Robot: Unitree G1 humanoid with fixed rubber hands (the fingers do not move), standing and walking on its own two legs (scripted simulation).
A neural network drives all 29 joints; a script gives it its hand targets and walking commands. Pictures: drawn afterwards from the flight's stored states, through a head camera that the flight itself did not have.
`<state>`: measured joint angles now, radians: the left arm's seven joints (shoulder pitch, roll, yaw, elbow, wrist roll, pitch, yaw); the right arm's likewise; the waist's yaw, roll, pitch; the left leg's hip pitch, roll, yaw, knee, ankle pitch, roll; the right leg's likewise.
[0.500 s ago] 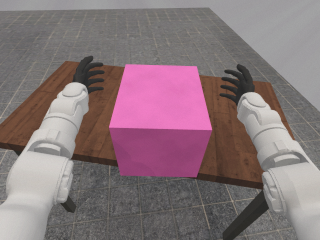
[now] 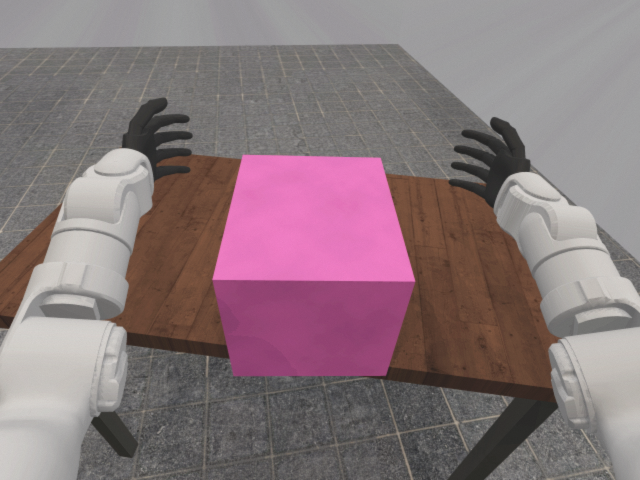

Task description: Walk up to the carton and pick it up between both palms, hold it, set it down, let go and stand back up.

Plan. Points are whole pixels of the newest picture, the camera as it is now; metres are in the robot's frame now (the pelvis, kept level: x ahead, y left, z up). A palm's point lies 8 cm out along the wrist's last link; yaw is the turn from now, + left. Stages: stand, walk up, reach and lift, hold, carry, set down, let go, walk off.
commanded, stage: set down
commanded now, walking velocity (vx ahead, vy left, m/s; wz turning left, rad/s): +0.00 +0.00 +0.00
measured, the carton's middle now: (311, 260) +0.45 +0.02 +0.06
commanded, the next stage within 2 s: none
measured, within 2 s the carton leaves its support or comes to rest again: neither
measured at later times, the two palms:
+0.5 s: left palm (116, 254) +0.35 +0.24 +0.17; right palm (505, 263) +0.34 -0.21 +0.16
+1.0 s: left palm (106, 344) +0.26 +0.24 +0.11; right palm (504, 347) +0.26 -0.19 +0.12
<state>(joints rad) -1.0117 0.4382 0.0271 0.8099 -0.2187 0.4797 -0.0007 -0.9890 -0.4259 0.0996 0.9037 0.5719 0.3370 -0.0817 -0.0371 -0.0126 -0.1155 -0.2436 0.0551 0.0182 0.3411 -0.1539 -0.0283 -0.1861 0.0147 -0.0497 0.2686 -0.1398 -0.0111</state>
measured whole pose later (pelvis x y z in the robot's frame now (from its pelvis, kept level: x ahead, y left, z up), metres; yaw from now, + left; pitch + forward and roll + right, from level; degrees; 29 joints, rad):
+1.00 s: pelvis -0.01 +0.01 +0.00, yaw -1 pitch -7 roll +0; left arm -0.09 0.27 0.14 -0.06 -0.16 0.51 -0.01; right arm -0.05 -0.21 -0.04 -0.01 0.31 0.34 -0.13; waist 0.01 -0.03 0.01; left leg -0.04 0.04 0.03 0.33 -0.16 -0.02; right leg -0.02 0.00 -0.01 0.31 -0.17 0.00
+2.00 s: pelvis +0.01 -0.01 +0.00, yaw -2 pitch -5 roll +0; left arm 0.27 0.24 0.07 0.07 -0.10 0.21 -0.05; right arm 0.30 -0.17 0.02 0.10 0.14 0.08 -0.09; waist 0.06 0.02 0.06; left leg -0.01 0.05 0.04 0.27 -0.17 -0.04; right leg 0.00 0.02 0.00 0.27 -0.18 -0.02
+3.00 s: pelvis +0.01 +0.00 +0.00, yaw -3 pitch -6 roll +0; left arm 0.17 0.19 0.03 0.51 0.01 0.15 0.00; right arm 0.16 -0.18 -0.02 0.71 -0.04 -0.18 0.01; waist 0.01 0.01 0.08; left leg -0.03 0.05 0.06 0.35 -0.22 -0.03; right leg -0.03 0.01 0.02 0.36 -0.22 -0.01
